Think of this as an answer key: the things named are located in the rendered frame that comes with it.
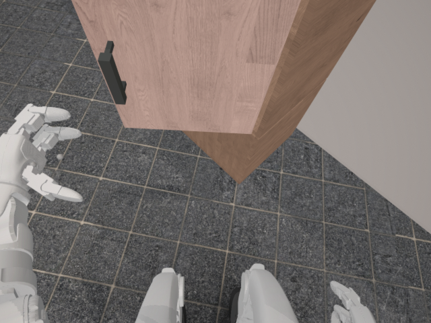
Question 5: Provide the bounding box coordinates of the left robot forearm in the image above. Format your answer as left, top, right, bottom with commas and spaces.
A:
0, 182, 37, 303

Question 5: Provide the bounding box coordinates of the robot right thigh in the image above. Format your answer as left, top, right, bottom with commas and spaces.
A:
240, 268, 299, 323

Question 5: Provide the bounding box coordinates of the right robot shin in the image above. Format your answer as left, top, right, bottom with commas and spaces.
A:
236, 264, 265, 323

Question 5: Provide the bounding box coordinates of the left robot hand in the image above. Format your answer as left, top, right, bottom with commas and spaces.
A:
0, 104, 83, 202

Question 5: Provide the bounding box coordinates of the cupboard door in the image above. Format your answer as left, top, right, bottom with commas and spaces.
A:
71, 0, 301, 134

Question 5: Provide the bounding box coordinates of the handle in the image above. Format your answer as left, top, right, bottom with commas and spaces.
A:
98, 41, 127, 105

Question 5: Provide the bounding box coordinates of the robot left upper arm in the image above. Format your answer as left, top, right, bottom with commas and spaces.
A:
0, 294, 50, 323

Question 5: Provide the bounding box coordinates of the right robot hand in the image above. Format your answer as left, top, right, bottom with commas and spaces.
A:
330, 281, 376, 323

